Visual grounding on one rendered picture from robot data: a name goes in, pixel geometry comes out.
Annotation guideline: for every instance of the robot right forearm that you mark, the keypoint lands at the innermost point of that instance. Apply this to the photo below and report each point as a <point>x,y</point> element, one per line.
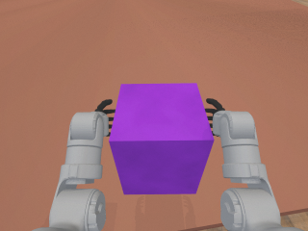
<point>241,155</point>

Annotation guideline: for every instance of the robot left forearm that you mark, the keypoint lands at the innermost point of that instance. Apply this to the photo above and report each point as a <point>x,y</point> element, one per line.
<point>84,148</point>

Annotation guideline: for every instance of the right robot upper arm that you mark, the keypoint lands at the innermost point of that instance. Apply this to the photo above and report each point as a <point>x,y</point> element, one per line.
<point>250,209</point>

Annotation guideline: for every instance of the right robot hand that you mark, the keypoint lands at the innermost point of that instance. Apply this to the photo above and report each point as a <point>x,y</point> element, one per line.
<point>218,107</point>

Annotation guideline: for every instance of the carton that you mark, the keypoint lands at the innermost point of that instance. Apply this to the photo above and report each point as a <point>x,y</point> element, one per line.
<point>161,138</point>

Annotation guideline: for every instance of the left robot upper arm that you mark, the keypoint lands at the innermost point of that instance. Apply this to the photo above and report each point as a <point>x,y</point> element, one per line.
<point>77,210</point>

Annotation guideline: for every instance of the left robot hand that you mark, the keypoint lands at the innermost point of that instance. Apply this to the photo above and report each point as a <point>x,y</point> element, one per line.
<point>100,108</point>

